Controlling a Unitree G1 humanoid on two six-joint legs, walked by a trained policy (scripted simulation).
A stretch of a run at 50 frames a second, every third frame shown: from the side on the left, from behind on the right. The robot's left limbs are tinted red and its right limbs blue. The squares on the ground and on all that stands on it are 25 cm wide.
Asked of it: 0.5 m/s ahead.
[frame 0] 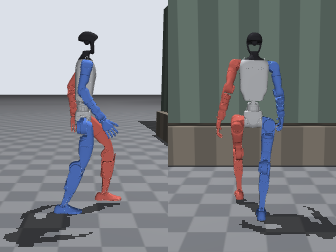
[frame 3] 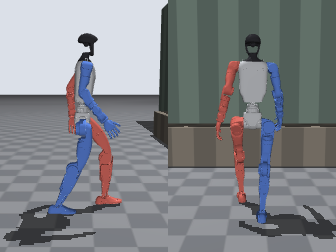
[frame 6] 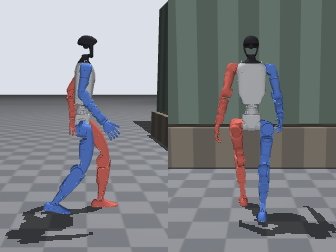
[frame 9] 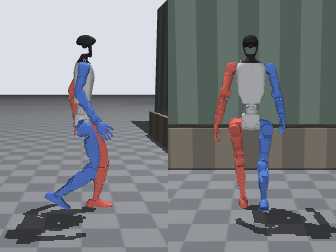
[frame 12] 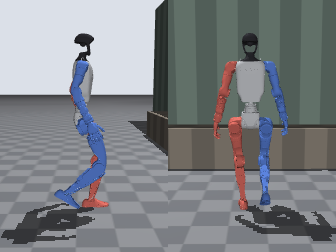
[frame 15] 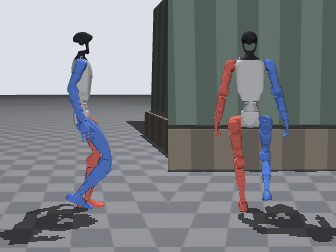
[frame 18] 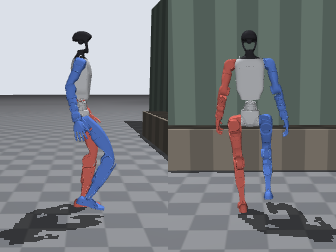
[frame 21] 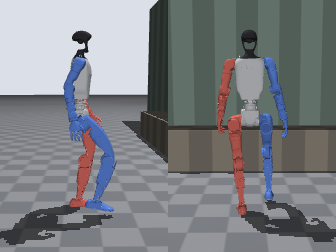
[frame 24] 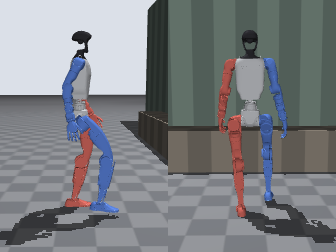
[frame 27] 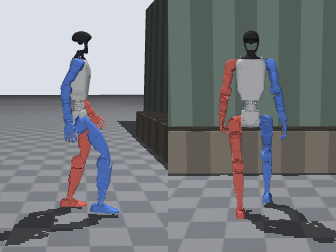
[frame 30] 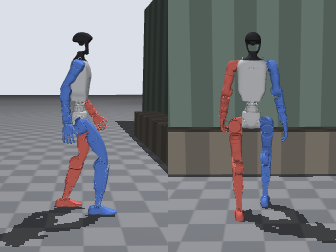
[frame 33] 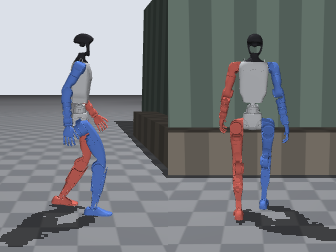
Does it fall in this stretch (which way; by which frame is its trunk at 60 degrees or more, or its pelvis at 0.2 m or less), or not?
no
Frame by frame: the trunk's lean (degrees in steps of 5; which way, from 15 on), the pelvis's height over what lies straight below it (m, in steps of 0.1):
0: 5, 0.8
3: 5, 0.8
6: 5, 0.7
9: 5, 0.8
12: 0, 0.8
15: 0, 0.8
18: 0, 0.8
21: 0, 0.8
24: 0, 0.8
27: 0, 0.8
30: 5, 0.8
33: 5, 0.8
